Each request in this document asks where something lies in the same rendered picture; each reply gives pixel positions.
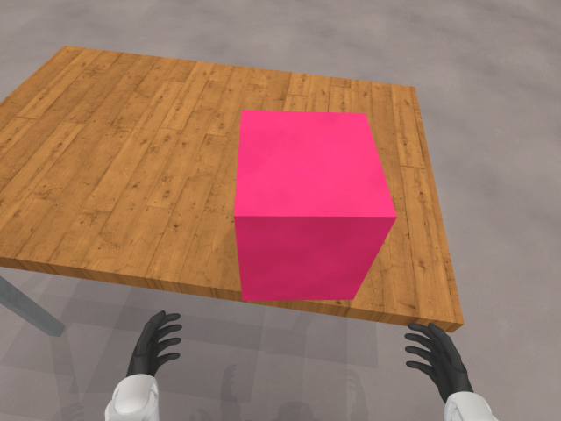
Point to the table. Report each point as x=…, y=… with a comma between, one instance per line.
x=122, y=168

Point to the robot right forearm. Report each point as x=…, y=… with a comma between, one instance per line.
x=467, y=406

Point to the robot right hand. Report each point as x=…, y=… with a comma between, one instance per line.
x=447, y=370

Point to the robot left forearm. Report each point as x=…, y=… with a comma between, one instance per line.
x=136, y=398

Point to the carton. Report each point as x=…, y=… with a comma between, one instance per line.
x=312, y=205

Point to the robot left hand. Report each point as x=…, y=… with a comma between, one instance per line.
x=144, y=358

